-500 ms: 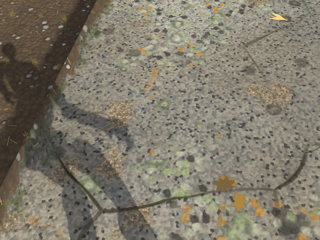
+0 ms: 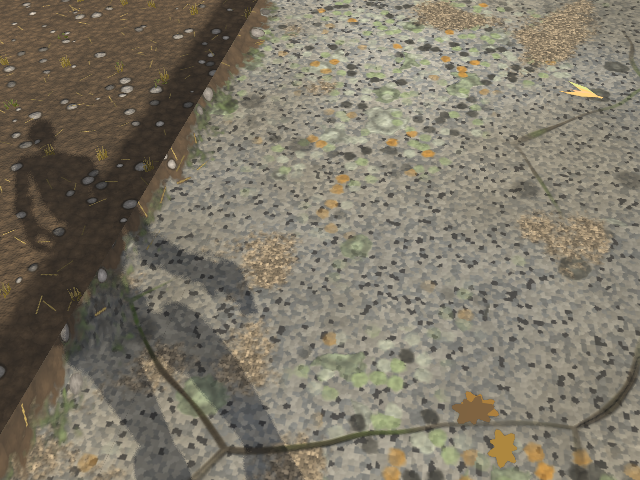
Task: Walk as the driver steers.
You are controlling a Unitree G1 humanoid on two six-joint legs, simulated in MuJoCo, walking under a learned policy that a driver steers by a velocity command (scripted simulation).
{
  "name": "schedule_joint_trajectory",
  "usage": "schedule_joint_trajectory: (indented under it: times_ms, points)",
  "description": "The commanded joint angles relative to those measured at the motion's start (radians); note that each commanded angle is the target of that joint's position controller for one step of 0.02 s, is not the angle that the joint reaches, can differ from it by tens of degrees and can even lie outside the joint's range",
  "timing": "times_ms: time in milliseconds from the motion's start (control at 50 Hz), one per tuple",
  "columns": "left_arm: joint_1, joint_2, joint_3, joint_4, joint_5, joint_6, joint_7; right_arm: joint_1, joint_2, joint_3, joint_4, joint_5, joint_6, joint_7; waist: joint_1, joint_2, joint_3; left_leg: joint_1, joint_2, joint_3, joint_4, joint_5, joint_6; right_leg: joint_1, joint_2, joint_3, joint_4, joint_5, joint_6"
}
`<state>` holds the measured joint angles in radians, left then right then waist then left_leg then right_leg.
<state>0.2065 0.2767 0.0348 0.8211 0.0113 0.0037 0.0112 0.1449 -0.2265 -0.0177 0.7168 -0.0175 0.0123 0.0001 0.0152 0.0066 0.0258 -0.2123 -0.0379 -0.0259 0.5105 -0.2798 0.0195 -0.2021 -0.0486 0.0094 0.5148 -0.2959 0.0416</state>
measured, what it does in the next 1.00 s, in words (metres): stands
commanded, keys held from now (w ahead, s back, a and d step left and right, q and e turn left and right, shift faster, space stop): no key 0.86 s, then w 0.14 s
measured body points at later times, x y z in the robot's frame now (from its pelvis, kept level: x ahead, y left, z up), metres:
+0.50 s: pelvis +0.00 -0.01 +0.00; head +0.01 -0.01 +0.45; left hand +0.08 +0.25 -0.14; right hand +0.08 -0.27 -0.13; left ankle +0.00 +0.11 -0.74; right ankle -0.01 -0.14 -0.74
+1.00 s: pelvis +0.01 -0.02 +0.00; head +0.01 -0.02 +0.45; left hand +0.03 +0.24 -0.15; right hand +0.03 -0.27 -0.15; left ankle -0.01 +0.11 -0.73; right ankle -0.01 -0.14 -0.73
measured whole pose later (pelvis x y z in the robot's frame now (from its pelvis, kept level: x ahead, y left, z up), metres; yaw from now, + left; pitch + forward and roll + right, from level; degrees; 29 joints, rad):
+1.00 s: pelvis +0.01 -0.02 +0.00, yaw -1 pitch -1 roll +0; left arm 0.28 0.22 0.02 1.07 -0.01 -0.02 0.04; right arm 0.27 -0.22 -0.03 1.05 0.02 -0.01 -0.04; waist 0.00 0.00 0.00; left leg -0.22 -0.01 -0.03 0.58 -0.40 0.03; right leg -0.22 -0.01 0.02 0.59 -0.42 -0.02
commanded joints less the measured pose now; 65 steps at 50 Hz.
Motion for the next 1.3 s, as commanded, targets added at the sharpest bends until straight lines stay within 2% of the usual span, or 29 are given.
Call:
schedule_joint_trajectory:
  times_ms: [20, 240, 580, 860, 880, 900, 920, 960, 1000, 1040, 1060, 1080, 1100, 1120, 1140, 1160, 1180, 1200, 1220, 1240, 1260, 1300]
  points:
    - [-0.026, 0.104, 0.021, -0.040, 0.003, -0.028, 0.004, -0.017, -0.118, -0.038, -0.053, 0.003, -0.003, -0.012, -0.013, -0.056, -0.031, 0.015, 0.068, -0.067, -0.073, 0.133, 0.025, -0.014, -0.029, 0.036, -0.088, 0.176, -0.025]
    - [-0.002, 0.096, 0.010, 0.026, -0.004, -0.027, 0.019, 0.034, -0.116, -0.045, 0.036, 0.008, -0.007, -0.023, -0.005, 0.001, -0.021, 0.013, 0.064, -0.055, -0.071, 0.172, 0.007, -0.003, -0.011, 0.025, -0.079, 0.149, -0.030]
    - [0.010, 0.072, 0.005, 0.148, -0.008, -0.018, 0.027, 0.080, -0.109, -0.040, 0.189, 0.014, -0.011, -0.038, -0.008, -0.006, 0.001, 0.025, 0.059, -0.036, -0.084, 0.190, -0.002, -0.001, 0.011, 0.009, -0.096, 0.156, -0.032]
    - [0.048, 0.052, -0.003, 0.214, -0.009, -0.014, 0.033, 0.100, -0.092, -0.028, 0.283, 0.017, -0.012, -0.042, -0.009, -0.003, 0.015, 0.016, 0.053, -0.022, -0.097, 0.169, -0.005, -0.008, 0.021, 0.002, -0.105, 0.144, -0.036]
    - [0.070, 0.042, -0.005, 0.227, -0.010, -0.013, 0.034, 0.118, -0.084, -0.025, 0.297, 0.018, -0.011, -0.042, -0.010, -0.001, -0.008, 0.025, 0.042, -0.011, -0.100, 0.062, -0.002, -0.001, 0.034, -0.012, -0.105, 0.043, -0.039]
    - [0.076, 0.048, -0.002, 0.231, -0.017, -0.010, 0.036, 0.126, -0.094, -0.030, 0.304, 0.025, -0.008, -0.045, -0.012, 0.000, 0.007, 0.004, 0.026, -0.002, -0.092, -0.131, 0.012, -0.023, 0.052, -0.025, -0.087, -0.121, -0.053]
    - [0.071, 0.057, 0.002, 0.226, -0.022, -0.010, 0.038, 0.127, -0.108, -0.035, 0.303, 0.030, -0.008, -0.046, -0.014, 0.002, 0.046, -0.044, 0.026, -0.011, -0.092, -0.317, 0.030, -0.069, 0.055, -0.020, -0.077, -0.284, -0.071]
    - [0.063, 0.054, 0.002, 0.209, -0.026, -0.026, 0.037, 0.127, -0.110, -0.035, 0.293, 0.034, -0.025, -0.044, -0.017, 0.011, 0.127, -0.120, 0.060, -0.066, -0.113, -0.469, 0.066, -0.148, 0.035, 0.018, -0.070, -0.414, -0.103]
    - [0.069, 0.035, -0.001, 0.202, -0.030, -0.056, 0.027, 0.162, -0.111, -0.038, 0.299, 0.043, -0.053, -0.035, -0.027, 0.035, 0.132, -0.096, 0.107, -0.138, -0.128, -0.460, 0.099, -0.183, 0.025, 0.032, -0.025, -0.358, -0.114]
    - [0.049, 0.011, -0.004, 0.184, -0.032, -0.082, 0.012, 0.215, -0.134, -0.047, 0.312, 0.048, -0.072, -0.025, -0.043, 0.092, 0.110, -0.026, 0.180, -0.265, -0.187, -0.484, 0.150, -0.233, 0.048, -0.003, 0.068, -0.263, -0.110]
    - [0.041, -0.013, -0.009, 0.177, -0.032, -0.091, 0.007, 0.212, -0.146, -0.049, 0.311, 0.047, -0.075, -0.022, -0.036, 0.138, 0.107, -0.012, 0.226, -0.340, -0.228, -0.431, 0.175, -0.230, 0.070, -0.039, 0.123, -0.161, -0.105]
    - [0.048, -0.015, -0.010, 0.176, -0.028, -0.096, 0.005, 0.191, -0.152, -0.049, 0.301, 0.042, -0.074, -0.021, -0.020, 0.148, 0.101, -0.019, 0.245, -0.364, -0.232, -0.293, 0.185, -0.199, 0.076, -0.044, 0.126, -0.103, -0.109]
    - [0.084, -0.013, -0.010, 0.184, -0.023, -0.098, 0.005, 0.148, -0.160, -0.048, 0.284, 0.039, -0.072, -0.022, 0.009, 0.142, 0.093, -0.044, 0.235, -0.330, -0.190, -0.115, 0.176, -0.142, 0.076, -0.041, 0.081, -0.064, -0.117]
    - [0.146, -0.002, -0.008, 0.205, -0.020, -0.096, 0.004, 0.084, -0.154, -0.046, 0.262, 0.039, -0.072, -0.023, 0.044, 0.114, 0.078, -0.077, 0.190, -0.236, -0.100, 0.089, 0.138, -0.053, 0.066, -0.023, 0.011, 0.052, -0.121]
    - [0.190, 0.060, 0.009, 0.230, -0.018, -0.093, 0.000, 0.069, -0.107, -0.037, 0.246, 0.035, -0.076, -0.026, 0.034, -0.017, 0.040, -0.098, 0.072, -0.069, 0.047, 0.228, 0.068, 0.036, 0.033, 0.042, 0.000, 0.307, -0.123]
    - [0.251, 0.113, 0.025, 0.252, -0.029, -0.083, -0.002, 0.088, -0.062, -0.024, 0.251, 0.020, -0.081, -0.030, 0.043, -0.172, -0.016, -0.191, -0.016, 0.051, 0.223, 0.183, -0.013, 0.174, -0.044, 0.150, -0.021, 0.560, -0.157]
    - [0.321, 0.101, 0.018, 0.265, -0.022, -0.073, 0.000, 0.100, -0.058, -0.020, 0.260, 0.020, -0.084, -0.027, 0.070, -0.258, -0.056, -0.313, -0.021, 0.055, 0.366, -0.109, -0.056, 0.286, -0.193, 0.309, -0.066, 0.855, -0.230]
    - [0.315, 0.054, 0.000, 0.262, -0.008, -0.074, 0.002, 0.089, -0.052, -0.020, 0.256, 0.035, -0.078, -0.025, 0.057, -0.223, -0.037, -0.372, 0.010, 0.010, 0.502, -0.343, -0.067, 0.287, -0.281, 0.375, -0.086, 0.983, -0.288]
    - [0.271, 0.047, -0.007, 0.247, -0.004, -0.078, 0.002, 0.077, -0.048, -0.019, 0.254, 0.042, -0.069, -0.023, 0.036, -0.141, -0.010, -0.396, 0.043, -0.022, 0.571, -0.364, -0.064, 0.270, -0.294, 0.361, -0.081, 0.998, -0.306]
    - [0.217, 0.057, -0.006, 0.228, -0.009, -0.078, 0.004, 0.052, -0.039, -0.015, 0.246, 0.044, -0.063, -0.021, 0.018, -0.098, 0.004, -0.413, 0.073, -0.020, 0.523, -0.334, -0.056, 0.263, -0.272, 0.308, -0.087, 0.950, -0.291]
    - [0.165, 0.061, -0.007, 0.214, -0.012, -0.072, 0.008, 0.020, -0.036, -0.015, 0.236, 0.044, -0.061, -0.022, 0.005, -0.085, 0.022, -0.390, 0.094, -0.010, 0.404, -0.281, -0.051, 0.239, -0.233, 0.253, -0.097, 0.906, -0.254]
    - [0.126, 0.067, -0.009, 0.210, -0.011, -0.048, 0.020, 0.000, -0.029, -0.011, 0.241, 0.046, -0.060, -0.022, -0.005, -0.124, 0.004, -0.216, 0.065, 0.042, 0.184, -0.134, -0.054, 0.167, -0.150, 0.154, -0.099, 0.914, -0.199]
